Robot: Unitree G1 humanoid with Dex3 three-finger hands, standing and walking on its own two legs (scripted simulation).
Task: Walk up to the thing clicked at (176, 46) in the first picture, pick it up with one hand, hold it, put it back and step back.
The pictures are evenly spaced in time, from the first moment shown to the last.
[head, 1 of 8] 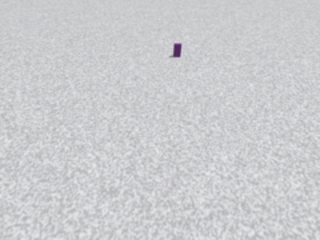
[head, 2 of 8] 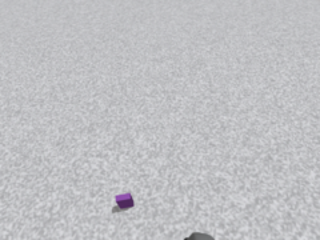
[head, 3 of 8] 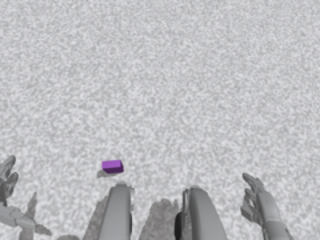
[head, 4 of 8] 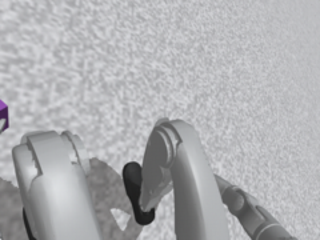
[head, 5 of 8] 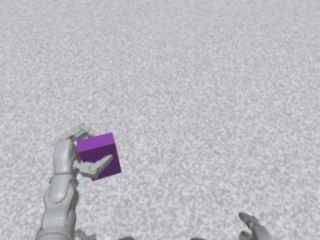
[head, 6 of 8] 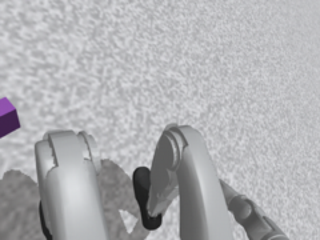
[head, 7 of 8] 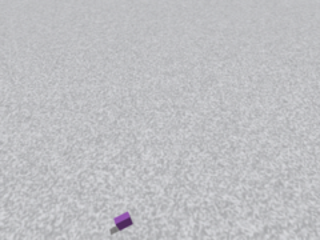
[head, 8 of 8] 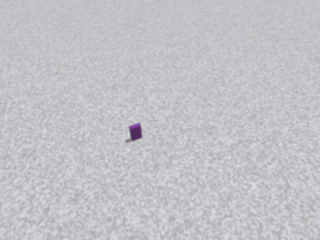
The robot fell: no
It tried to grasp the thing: yes
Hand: left
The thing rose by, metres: 0.68
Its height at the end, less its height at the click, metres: +0.00
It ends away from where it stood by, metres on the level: 0.03
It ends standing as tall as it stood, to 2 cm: yes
